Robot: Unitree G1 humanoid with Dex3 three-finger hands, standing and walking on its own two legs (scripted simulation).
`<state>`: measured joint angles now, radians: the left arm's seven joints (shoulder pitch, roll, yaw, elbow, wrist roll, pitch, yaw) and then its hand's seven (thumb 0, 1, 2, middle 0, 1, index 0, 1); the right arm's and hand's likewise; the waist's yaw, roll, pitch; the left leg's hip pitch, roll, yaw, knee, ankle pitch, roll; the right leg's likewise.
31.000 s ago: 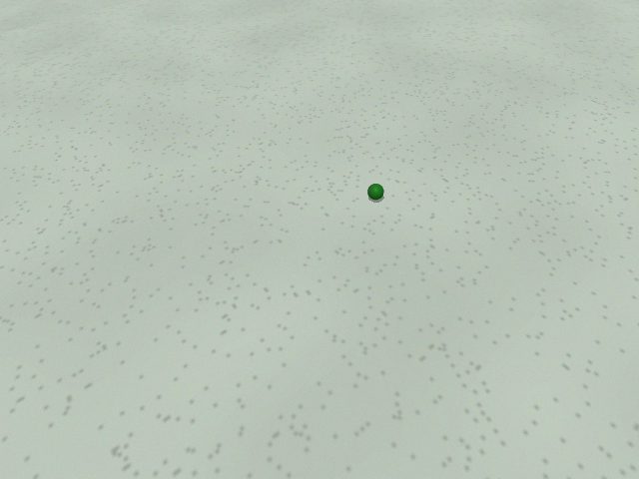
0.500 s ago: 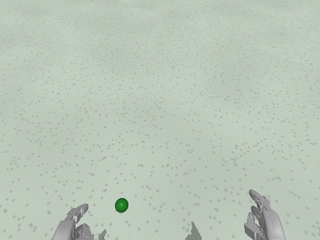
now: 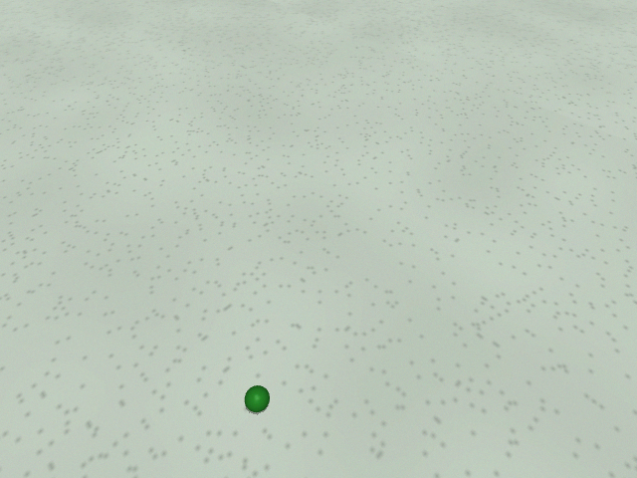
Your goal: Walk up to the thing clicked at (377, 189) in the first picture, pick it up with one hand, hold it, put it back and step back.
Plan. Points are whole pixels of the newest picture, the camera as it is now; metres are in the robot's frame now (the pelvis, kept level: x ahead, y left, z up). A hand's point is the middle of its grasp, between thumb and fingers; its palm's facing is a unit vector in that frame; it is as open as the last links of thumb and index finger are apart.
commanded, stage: stand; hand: left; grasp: from above
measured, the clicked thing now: (257, 398) +0.45 +0.22 -0.72
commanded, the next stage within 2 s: none
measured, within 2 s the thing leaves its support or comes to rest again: neither
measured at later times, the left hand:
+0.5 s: hand out of the picture +0.03 +0.23 -0.15, palm faces +0.04 -0.94 -0.34, open 7.4 cm
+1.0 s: hand out of the picture +0.08 +0.22 -0.14, palm faces +0.02 -0.94 -0.34, open 7.4 cm
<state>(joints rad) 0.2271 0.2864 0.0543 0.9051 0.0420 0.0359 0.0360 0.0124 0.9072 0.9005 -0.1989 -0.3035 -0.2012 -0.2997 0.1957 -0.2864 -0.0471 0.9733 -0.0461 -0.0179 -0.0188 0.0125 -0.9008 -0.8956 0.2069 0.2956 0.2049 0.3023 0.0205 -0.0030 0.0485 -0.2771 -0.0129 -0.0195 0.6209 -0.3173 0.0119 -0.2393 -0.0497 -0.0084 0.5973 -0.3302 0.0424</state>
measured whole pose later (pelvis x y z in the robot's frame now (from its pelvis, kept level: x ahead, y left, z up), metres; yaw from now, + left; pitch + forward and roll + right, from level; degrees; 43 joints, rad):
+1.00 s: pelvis +0.00 -0.02 +0.02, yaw +0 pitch -3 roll +0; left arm 0.11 0.30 0.04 1.14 0.03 0.00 0.02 0.01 0.91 0.90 -0.20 -0.30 -0.20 -0.30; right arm 0.12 -0.32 -0.02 1.14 -0.02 -0.01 -0.02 0.01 -0.90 -0.90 0.21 0.30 0.20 0.30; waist 0.00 0.02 0.06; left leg -0.10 0.02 -0.03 0.34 -0.18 -0.02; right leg -0.07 -0.02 -0.03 0.33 -0.20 0.01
